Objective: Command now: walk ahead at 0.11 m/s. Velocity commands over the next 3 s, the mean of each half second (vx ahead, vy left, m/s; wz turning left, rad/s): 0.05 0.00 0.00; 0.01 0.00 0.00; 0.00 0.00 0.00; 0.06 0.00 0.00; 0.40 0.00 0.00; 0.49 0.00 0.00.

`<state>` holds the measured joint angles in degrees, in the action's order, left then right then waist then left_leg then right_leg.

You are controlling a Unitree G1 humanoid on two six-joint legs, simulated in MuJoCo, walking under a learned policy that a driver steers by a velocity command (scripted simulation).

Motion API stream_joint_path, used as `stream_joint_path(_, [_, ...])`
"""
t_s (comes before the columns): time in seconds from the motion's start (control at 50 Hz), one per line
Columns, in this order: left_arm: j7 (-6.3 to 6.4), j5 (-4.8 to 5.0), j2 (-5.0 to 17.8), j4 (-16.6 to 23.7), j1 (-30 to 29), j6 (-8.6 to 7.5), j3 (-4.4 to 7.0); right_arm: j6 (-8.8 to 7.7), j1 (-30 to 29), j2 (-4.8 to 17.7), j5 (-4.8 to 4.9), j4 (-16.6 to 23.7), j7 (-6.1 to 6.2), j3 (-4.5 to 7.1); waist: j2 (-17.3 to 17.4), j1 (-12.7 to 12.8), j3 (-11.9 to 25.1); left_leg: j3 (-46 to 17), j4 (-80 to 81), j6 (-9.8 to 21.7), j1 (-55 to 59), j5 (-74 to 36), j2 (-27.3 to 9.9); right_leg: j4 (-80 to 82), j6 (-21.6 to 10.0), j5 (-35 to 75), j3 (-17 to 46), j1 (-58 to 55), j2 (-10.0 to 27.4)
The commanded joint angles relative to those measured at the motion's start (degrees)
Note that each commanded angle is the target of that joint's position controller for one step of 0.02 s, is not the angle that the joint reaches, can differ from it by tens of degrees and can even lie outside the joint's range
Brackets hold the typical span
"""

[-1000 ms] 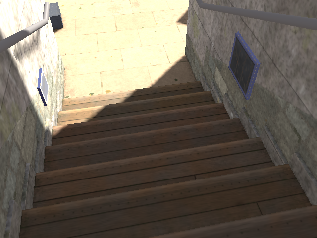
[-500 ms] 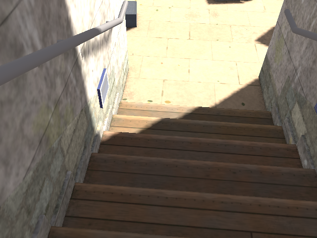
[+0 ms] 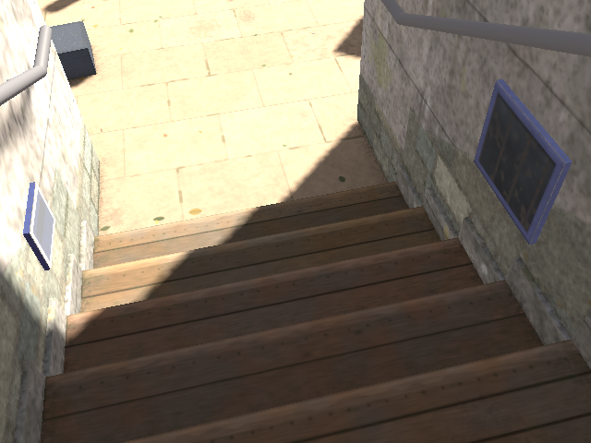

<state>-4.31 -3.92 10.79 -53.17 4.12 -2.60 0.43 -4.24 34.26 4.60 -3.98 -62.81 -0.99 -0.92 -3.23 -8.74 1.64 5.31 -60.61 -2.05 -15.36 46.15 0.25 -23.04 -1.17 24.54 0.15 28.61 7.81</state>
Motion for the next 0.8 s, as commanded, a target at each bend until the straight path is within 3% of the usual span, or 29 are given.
stream_joint_path(0.02, [1.50, 1.89, 9.51, -0.48, 4.79, -1.04, 3.12, 1.28, 4.85, 11.96, 0.49, -0.10, -1.11, 2.64, 1.48, 4.43, -6.38, -14.37, 6.94, 8.47, -11.54, -27.76, -11.08, 10.15, -2.39, 3.29, -4.45, -21.44, -2.83])
stream_joint_path(0.04, [1.73, 2.35, 14.29, -0.86, 12.91, -1.73, 5.18, 1.61, 3.99, 11.82, -0.62, 1.09, -3.20, 2.76, -0.78, 8.84, 2.08, -7.59, -6.74, 3.84, -16.41, -29.35, -5.75, 3.21, -6.69, 18.82, -2.92, -37.80, -0.03])
stream_joint_path(0.06, [0.33, 2.27, 17.25, -2.53, 22.98, -1.45, 5.60, 1.36, 12.21, 2.16, -0.01, 0.33, -4.97, 0.60, -13.35, 10.60, 19.78, -1.26, -29.68, -1.99, -27.82, 0.28, -0.01, -10.16, -17.50, 37.06, 3.48, -65.11, 11.99])
stream_joint_path(0.08, [-1.25, 1.71, 14.69, -3.60, 27.22, -1.26, 4.55, 1.48, 7.27, 6.87, 2.89, 2.97, -5.44, 1.79, -9.86, 12.86, 24.56, -1.79, -47.80, -4.16, -31.16, 12.89, -0.33, -9.73, -19.60, 37.74, 11.70, -63.53, 18.13])
stream_joint_path(0.1, [-1.89, 1.55, 13.13, -3.79, 25.16, -1.18, 4.08, 1.73, 0.22, 8.67, 4.21, 5.24, -5.06, 2.73, -3.82, 12.26, 16.82, -4.34, -50.43, -4.05, -36.30, 10.43, -1.76, -8.14, -15.07, 29.70, 10.97, -53.49, 15.89])
stream_joint_path(0.12, [-3.33, 4.02, 10.46, -3.00, 17.29, -1.55, 2.53, 1.23, -3.72, 5.68, 4.28, 7.28, -4.69, 1.68, -1.14, 8.69, 12.01, -5.57, -44.26, -4.50, -36.41, 7.18, -4.36, -4.44, -11.72, 7.25, 12.32, -40.55, 15.15])
stream_joint_path(0.14, [-3.91, 4.35, 6.98, -2.27, 14.09, -1.65, 1.04, 0.38, -3.70, 4.14, 4.23, 6.89, -4.59, 0.89, 1.06, 6.87, 6.34, -7.28, -37.42, -5.03, -33.19, 6.45, -6.83, -1.72, -9.52, -1.88, 11.07, -28.63, 14.51])
stream_joint_path(0.16, [-3.56, 2.37, 7.25, -3.48, 14.32, -1.56, 0.84, 0.01, 1.35, 0.58, 4.08, 4.31, -3.83, -0.38, 1.07, 4.87, 0.92, -9.46, -33.13, -5.19, -25.10, -0.91, -8.43, 1.78, -9.42, -5.91, 9.85, -15.41, 15.36])
stream_joint_path(0.18, [-3.21, 1.86, 7.16, -4.87, 16.23, -1.88, 0.62, 0.01, 4.99, 0.02, 4.56, 2.64, -3.64, -0.60, 0.27, 3.63, -2.96, -7.73, -31.40, -6.66, -19.37, -1.80, -7.60, 5.15, -9.70, -13.49, 9.44, -6.59, 13.74])
stream_joint_path(0.2, [-3.22, 2.73, 6.73, -5.12, 14.71, -2.18, 0.35, 0.40, 6.28, 0.24, 4.75, 2.38, -3.83, -0.90, 0.59, 2.07, -4.14, -6.13, -28.56, -6.93, -14.79, -4.14, -6.29, 6.76, -8.97, -23.95, 8.13, -1.37, 10.73])
stream_joint_path(0.22, [-1.76, 2.64, 3.85, -3.15, 12.04, -3.32, -0.34, 0.24, 5.38, -0.01, 2.71, 1.42, -3.25, -0.78, 1.52, 4.30, -4.72, -9.03, -22.64, -6.02, -16.17, -21.36, -8.55, 7.38, -9.93, -29.28, 5.83, 1.19, 7.09])
stream_joint_path(0.24, [-1.50, 3.83, 2.29, -2.94, 9.53, -3.65, -1.35, -0.12, 4.63, 0.46, 2.20, 2.00, -3.39, -0.88, 1.76, 2.88, -3.63, -8.01, -16.69, -5.76, -14.13, -25.34, -8.23, 5.31, -9.20, -30.07, 5.64, 2.21, 5.85])
stream_joint_path(0.26, [-1.86, 5.02, 1.55, -2.87, 7.89, -3.37, -1.84, -0.66, 2.48, 0.66, 3.10, 3.89, -3.80, -1.25, 4.16, 1.75, -2.66, -7.17, -7.26, -4.89, -14.37, -25.91, -7.83, 2.93, -6.62, -33.65, 3.10, -0.49, 3.63])
stream_joint_path(0.28, [-1.68, 4.58, 2.38, -2.12, 9.29, -2.89, -1.77, -1.20, -3.57, 3.55, 4.30, 5.89, -4.07, -1.29, 10.70, 4.84, -4.71, -11.50, 4.28, -0.97, -22.88, -20.82, -9.97, -1.71, -1.69, -34.84, -5.38, -7.78, -2.51])
stream_joint_path(0.3, [-0.91, 3.27, 3.82, -3.76, 14.87, -2.73, -1.45, -1.44, -10.54, 8.01, 4.37, 7.38, -4.13, -0.48, 10.04, 9.18, -6.98, -12.43, 7.74, 0.98, -29.80, -21.58, -10.27, -3.92, 0.86, -29.56, -7.64, -14.29, -5.96])
stream_joint_path(0.32, [-0.39, 2.61, 3.28, -5.68, 20.73, -2.53, -1.60, -1.91, -14.47, 10.30, 4.07, 7.96, -4.46, 0.67, 4.67, 11.61, -5.79, -10.66, 2.89, 0.40, -33.64, -23.47, -9.69, -4.34, 1.48, -20.40, -6.42, -21.84, -5.58])
stream_joint_path(0.34, [-0.12, 2.15, 2.17, -7.62, 26.31, -2.19, -1.87, -2.60, -16.86, 9.36, 3.99, 8.36, -4.94, 1.01, 0.07, 13.19, -3.01, -7.99, -6.88, -1.44, -34.85, -25.15, -8.83, -4.06, 0.12, -11.18, -2.85, -27.28, -2.69])
stream_joint_path(0.36, [-0.24, 1.82, 0.92, -8.93, 30.32, -2.03, -2.31, -3.23, -17.85, 7.40, 4.52, 8.50, -5.12, 0.94, -1.89, 13.94, -1.86, -6.68, -14.33, -2.97, -35.12, -24.36, -8.20, -3.44, -2.16, -3.71, 1.57, -29.29, 0.66])
stream_joint_path(0.4, [-1.69, 2.36, 1.65, -9.43, 29.71, -2.01, -2.47, -3.41, -15.86, 6.11, 4.53, 8.11, -3.97, 1.06, 0.39, 11.68, -1.75, -7.33, -16.95, -4.54, -32.11, -18.28, -7.83, -2.27, -6.00, -1.64, 6.94, -25.89, 4.23])
stream_joint_path(0.42, [-2.31, 3.04, 0.75, -9.22, 27.43, -1.98, -2.92, -3.12, -13.98, 5.54, 4.34, 7.67, -3.34, 0.83, 1.87, 9.90, -1.74, -7.91, -14.72, -5.01, -28.18, -18.93, -8.23, -1.25, -6.51, -4.77, 7.36, -21.99, 4.41])
stream_joint_path(0.46, [-2.61, 3.82, -0.45, -8.64, 23.71, -2.03, -3.73, -2.45, -12.65, 5.37, 4.18, 7.48, -2.99, 0.40, 4.59, 7.45, -3.14, -7.37, -8.59, -4.66, -21.27, -22.00, -8.35, 0.33, -4.06, -13.06, 3.21, -15.44, 0.98])
stream_joint_path(0.5, [-2.06, 3.32, 0.77, -8.84, 24.27, -2.18, -3.51, -1.85, -14.08, 7.36, 3.65, 8.06, -3.26, 0.77, 3.73, 7.75, -4.55, -6.57, -7.36, -3.77, -20.51, -22.30, -7.83, 0.38, -1.86, -13.91, -0.12, -15.53, -1.75])
stream_joint_path(0.56, [-1.67, 2.63, 0.22, -11.03, 29.81, -2.28, -3.39, -1.88, -16.54, 8.53, 3.81, 8.99, -3.80, 1.30, 0.79, 9.56, -4.82, -6.21, -9.91, -3.60, -23.96, -23.38, -7.51, -0.57, -1.34, -4.31, 1.02, -21.84, -0.49])
stream_joint_path(0.66, [-2.18, 2.90, -1.38, -11.74, 30.01, -2.04, -3.23, -1.47, -16.71, 7.37, 4.06, 9.02, -3.48, 1.30, 0.45, 9.36, -4.44, -7.12, -8.96, -4.09, -22.40, -21.54, -8.13, -0.70, -2.67, -3.85, 1.78, -22.10, 0.68])
stream_joint_path(0.8, [-2.09, 2.69, -0.83, -12.57, 30.60, -2.00, -2.75, -0.93, -17.29, 6.50, 3.90, 8.50, -3.34, 1.59, 0.23, 10.24, -5.17, -6.77, -9.24, -4.04, -21.79, -20.81, -7.70, 0.33, -2.73, -3.93, 1.05, -23.24, 1.06])
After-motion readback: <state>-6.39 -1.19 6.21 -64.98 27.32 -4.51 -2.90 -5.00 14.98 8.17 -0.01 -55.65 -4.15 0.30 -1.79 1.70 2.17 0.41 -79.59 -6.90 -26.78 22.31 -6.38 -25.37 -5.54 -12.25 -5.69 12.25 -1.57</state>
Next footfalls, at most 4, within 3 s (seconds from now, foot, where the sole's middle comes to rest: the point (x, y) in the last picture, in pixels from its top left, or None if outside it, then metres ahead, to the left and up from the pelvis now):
0.04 right None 0.18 -0.14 -0.83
0.24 left None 0.07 0.10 -0.70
2.42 left None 0.23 0.12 -0.83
2.92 right None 0.54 -0.02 -0.98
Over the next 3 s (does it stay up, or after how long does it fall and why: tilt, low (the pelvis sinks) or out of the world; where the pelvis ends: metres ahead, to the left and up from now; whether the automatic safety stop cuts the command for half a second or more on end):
stays up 0.49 0.07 -0.20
